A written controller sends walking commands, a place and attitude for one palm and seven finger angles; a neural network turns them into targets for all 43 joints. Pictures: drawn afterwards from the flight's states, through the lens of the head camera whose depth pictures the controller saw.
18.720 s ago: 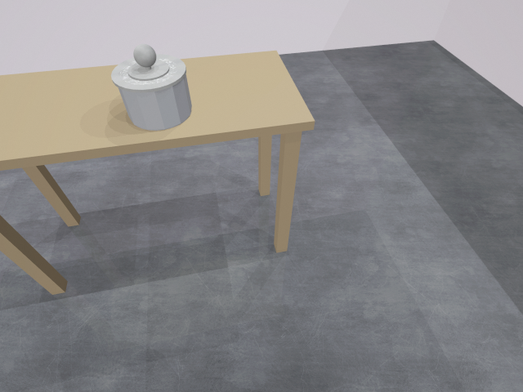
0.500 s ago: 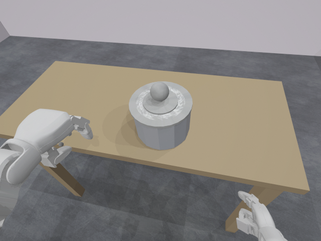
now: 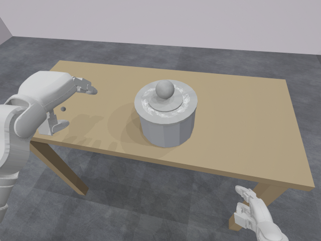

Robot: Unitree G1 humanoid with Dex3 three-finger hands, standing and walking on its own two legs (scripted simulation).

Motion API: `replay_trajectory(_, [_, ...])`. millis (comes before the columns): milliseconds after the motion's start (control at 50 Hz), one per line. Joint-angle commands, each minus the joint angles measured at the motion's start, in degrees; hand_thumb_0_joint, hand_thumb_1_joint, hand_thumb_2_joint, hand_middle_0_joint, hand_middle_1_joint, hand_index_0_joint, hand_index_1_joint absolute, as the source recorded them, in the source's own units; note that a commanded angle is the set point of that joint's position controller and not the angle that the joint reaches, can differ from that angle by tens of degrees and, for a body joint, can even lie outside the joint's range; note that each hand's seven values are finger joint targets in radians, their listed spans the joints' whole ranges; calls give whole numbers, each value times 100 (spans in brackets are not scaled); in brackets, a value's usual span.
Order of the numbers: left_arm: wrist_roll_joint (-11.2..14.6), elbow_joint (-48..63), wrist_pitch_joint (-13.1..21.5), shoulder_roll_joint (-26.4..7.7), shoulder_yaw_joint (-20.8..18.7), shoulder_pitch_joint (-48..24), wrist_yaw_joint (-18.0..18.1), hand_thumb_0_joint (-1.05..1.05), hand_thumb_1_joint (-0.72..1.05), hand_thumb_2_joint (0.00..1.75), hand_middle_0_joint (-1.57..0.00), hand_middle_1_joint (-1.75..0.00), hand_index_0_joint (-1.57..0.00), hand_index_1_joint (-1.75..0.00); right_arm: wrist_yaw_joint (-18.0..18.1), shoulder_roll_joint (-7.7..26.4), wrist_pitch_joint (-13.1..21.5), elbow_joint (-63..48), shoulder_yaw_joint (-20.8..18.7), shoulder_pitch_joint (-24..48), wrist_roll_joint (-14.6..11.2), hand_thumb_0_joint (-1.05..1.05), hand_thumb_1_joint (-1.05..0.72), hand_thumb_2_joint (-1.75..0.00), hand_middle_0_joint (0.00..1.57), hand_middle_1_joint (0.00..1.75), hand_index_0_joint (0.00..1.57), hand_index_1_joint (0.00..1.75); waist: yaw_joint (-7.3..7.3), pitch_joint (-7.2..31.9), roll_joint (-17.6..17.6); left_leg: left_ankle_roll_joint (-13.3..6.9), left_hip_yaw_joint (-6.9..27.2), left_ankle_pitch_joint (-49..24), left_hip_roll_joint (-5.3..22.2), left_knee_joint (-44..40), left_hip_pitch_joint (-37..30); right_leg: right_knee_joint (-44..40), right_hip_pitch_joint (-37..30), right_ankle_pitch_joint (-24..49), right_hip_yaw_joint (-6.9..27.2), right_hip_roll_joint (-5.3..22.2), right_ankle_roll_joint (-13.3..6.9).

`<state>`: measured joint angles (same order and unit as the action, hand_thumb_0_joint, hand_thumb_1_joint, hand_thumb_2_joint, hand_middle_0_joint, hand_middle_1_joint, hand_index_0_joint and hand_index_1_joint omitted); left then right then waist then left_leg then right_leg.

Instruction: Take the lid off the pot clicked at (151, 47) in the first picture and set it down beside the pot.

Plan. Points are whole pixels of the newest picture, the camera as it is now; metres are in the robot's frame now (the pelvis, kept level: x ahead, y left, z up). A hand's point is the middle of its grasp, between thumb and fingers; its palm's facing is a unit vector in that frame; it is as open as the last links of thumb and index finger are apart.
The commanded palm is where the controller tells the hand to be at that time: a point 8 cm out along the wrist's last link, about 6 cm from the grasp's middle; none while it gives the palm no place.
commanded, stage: move the open hand above the knob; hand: left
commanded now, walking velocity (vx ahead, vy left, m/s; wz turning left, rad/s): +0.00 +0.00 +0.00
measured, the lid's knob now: (165, 89) +0.48 +0.06 +0.11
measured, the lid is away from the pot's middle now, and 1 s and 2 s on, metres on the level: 0.00 0.00 0.00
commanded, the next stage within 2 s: none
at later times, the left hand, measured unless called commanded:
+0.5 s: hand (96, 95) +0.36 +0.20 +0.19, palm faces -0.13 -0.03 -0.99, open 10.5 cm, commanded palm +0.33 +0.19 +0.26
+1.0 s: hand (126, 85) +0.40 +0.14 +0.19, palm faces -0.14 -0.04 -0.99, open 10.5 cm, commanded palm +0.38 +0.13 +0.26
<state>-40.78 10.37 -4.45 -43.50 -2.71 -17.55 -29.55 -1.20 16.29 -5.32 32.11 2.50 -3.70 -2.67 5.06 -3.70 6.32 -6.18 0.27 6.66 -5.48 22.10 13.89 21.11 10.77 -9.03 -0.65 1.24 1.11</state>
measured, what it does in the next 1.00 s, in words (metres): stands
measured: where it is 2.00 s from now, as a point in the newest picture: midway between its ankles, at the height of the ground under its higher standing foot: outside the picture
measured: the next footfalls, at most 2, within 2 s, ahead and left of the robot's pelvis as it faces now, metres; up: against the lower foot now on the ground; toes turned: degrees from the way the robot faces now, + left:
none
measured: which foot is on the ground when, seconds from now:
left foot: down 0.00-1.00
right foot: down 0.00-1.00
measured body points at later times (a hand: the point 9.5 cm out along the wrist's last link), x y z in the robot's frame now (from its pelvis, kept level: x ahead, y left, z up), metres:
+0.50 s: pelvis +0.01 +0.00 +0.00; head +0.03 -0.03 +0.45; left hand +0.36 +0.20 +0.24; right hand +0.23 -0.21 -0.09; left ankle +0.06 +0.05 -0.74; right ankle +0.03 -0.15 -0.74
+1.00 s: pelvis +0.02 -0.01 +0.00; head +0.04 -0.05 +0.45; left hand +0.40 +0.14 +0.24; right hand +0.23 -0.23 -0.10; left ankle +0.06 +0.04 -0.74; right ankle +0.03 -0.15 -0.74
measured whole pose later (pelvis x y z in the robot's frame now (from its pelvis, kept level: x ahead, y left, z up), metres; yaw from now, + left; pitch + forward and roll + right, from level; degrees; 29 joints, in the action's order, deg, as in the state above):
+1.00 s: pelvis +0.02 -0.01 +0.00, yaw -1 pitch +0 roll -1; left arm -46.3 -2.1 -16.1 -31.5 15.2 -38.5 -28.6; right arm -4.3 16.5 -8.0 32.5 2.3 -3.8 -4.2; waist 2.5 -2.8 6.1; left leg -5.4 -0.2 8.5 -5.2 23.1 14.3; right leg 23.6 12.1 -11.3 0.0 0.9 0.7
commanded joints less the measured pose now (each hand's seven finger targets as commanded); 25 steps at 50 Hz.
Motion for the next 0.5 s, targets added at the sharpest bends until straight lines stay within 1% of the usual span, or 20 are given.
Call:
replay_trajectory(0, [-35,721,-218,-1044,-582,-2003,63,0,-37,148,-81,-8,-81,-8,-29,658,325,-960,-283,829,-46,0,-90,-90,20,30,20,30,-48,1769,-184,283,597,-270,395,-439,-1246,-261,141,11,-195,-317,-317])
replay_trajectory(20, [-56,671,-257,-1050,-524,-1900,51,0,-37,148,-81,-8,-81,-8,-28,664,308,-989,-303,810,-89,0,-90,-90,20,30,20,30,-76,1727,-324,258,533,-241,434,-375,-1170,-212,100,-15,-165,-310,-294])
replay_trajectory(40, [-113,639,-299,-1220,-718,-1990,17,0,-37,148,-81,-8,-81,-8,-31,716,281,-943,-302,807,-48,0,-90,-90,20,30,20,30,-15,1781,-372,247,528,-235,382,-441,-1186,-277,114,-6,-192,-323,-322])
replay_trajectory(60, [-223,700,-379,-1168,-657,-1917,7,0,-37,148,-81,-8,-81,-8,-60,709,321,-1043,-276,960,-76,0,-90,-90,20,30,20,30,-71,1775,-221,246,487,-330,392,-385,-1200,-278,186,13,-138,-392,-366])
replay_trajectory(80, [-134,737,-353,-1053,-502,-2176,20,0,-37,148,-81,-8,-81,-8,-65,686,276,-1001,-300,787,-102,0,-90,-90,20,30,20,30,-114,1810,-385,253,523,-371,426,-351,-1181,-191,30,59,-181,-321,-324])
replay_trajectory(120, [-201,706,-368,-1195,-507,-2594,36,0,-37,148,-81,-8,-81,-8,-48,697,261,-997,-288,860,-104,0,-90,-90,20,30,20,30,-107,1760,-335,251,533,-231,429,-396,-1158,-183,62,-32,-172,-317,-320])
replay_trajectory(160, [-330,760,-457,-1376,-682,-2743,78,0,-37,148,-81,-8,-81,-8,-65,728,318,-1035,-267,970,-80,0,-90,-90,20,30,20,30,-88,2012,-105,262,566,-308,405,-399,-1308,-184,116,-26,-130,-399,-395])
replay_trajectory(200, [-296,724,-461,-1280,-553,-3041,99,0,-37,148,-81,-8,-81,-8,-89,705,301,-949,-277,868,-63,0,-90,-90,20,30,20,30,-59,2180,-47,277,573,-503,371,-359,-1386,-138,-41,113,-131,-315,-384])
replay_trajectory(220, [-279,566,-505,-1066,-350,-2902,96,0,-37,148,-81,-8,-81,-8,-90,664,280,-973,-269,874,-89,0,-90,-90,20,30,20,30,-93,1995,-134,277,573,-480,423,-347,-1298,-100,21,88,-132,-306,-363])
replay_trajectory(240, [-312,365,-562,-1032,-365,-2966,75,0,-37,148,-81,-8,-81,-8,-97,702,250,-892,-276,842,-73,0,-90,-90,20,30,20,30,-74,1965,-305,276,557,-405,382,-392,-1266,-176,83,70,-160,-317,-366])
replay_trajectory(260, [-380,228,-647,-883,-290,-2682,66,0,-37,148,-81,-8,-81,-8,-120,707,275,-987,-267,891,-106,0,-90,-90,20,30,20,30,-131,1877,-320,265,521,-389,400,-351,-1240,-192,203,42,-127,-386,-405])
replay_trajectory(280, [-331,371,-615,-794,-144,-2990,67,0,-37,148,-81,-8,-81,-8,-146,694,225,-939,-289,757,-130,0,-90,-90,20,30,20,30,-159,1964,-446,277,540,-441,429,-349,-1233,-118,24,128,-167,-326,-370])
replay_trajectory(320, [-339,608,-628,-572,132,-3080,77,0,-37,148,-81,-8,-81,-8,-177,646,226,-1027,-291,888,-126,0,-90,-90,20,30,20,30,-132,2031,-195,287,540,-430,421,-338,-1321,-83,59,112,-149,-308,-364])
replay_trajectory(340, [-398,707,-635,-792,-72,-3227,104,0,-37,148,-81,-8,-81,-8,-188,683,213,-972,-292,885,-106,0,-90,-90,20,30,20,30,-89,2170,-155,308,593,-509,428,-393,-1418,-78,34,161,-169,-330,-392])
replay_trajectory(360, [-459,731,-703,-766,-98,-2984,133,0,-37,148,-81,-8,-81,-8,-206,668,257,-1106,-259,966,-118,0,-90,-90,20,30,20,30,-122,2247,-137,283,570,-615,423,-288,-1463,-66,82,166,-111,-384,-432])
replay_trajectory(400, [-491,293,-764,-807,-92,-3292,160,0,-37,148,-81,-8,-81,-8,-200,678,153,-940,-251,808,-111,0,-90,-90,20,30,20,30,-141,1992,-438,288,513,-516,430,-317,-1226,-86,52,137,-141,-326,-391])
replay_trajectory(420, [-494,181,-797,-694,53,-3389,170,0,-37,148,-81,-8,-81,-8,-193,673,133,-941,-249,817,-126,0,-90,-90,20,30,20,30,-161,1880,-457,283,491,-388,428,-328,-1123,-79,83,64,-140,-311,-380])
replay_trajectory(440, [-518,55,-823,-798,-65,-3415,185,0,-37,148,-81,-8,-81,-8,-191,698,115,-904,-258,784,-118,0,-90,-90,20,30,20,30,-122,1915,-503,286,495,-331,427,-368,-1082,-78,63,21,-150,-317,-397])
replay_trajectory(460, [-514,192,-849,-729,-58,-3198,195,0,-37,148,-81,-8,-81,-8,-218,686,150,-1063,-234,867,-153,0,-90,-90,20,30,20,30,-153,2015,-389,272,490,-470,434,-274,-1149,-45,75,83,-104,-363,-443])
replay_trajectory(480, [-497,338,-828,-628,104,-3593,193,0,-37,148,-81,-8,-81,-8,-224,663,117,-977,-250,806,-139,0,-90,-90,20,30,20,30,-170,2192,-311,288,514,-528,434,-319,-1263,-18,1,155,-139,-316,-420])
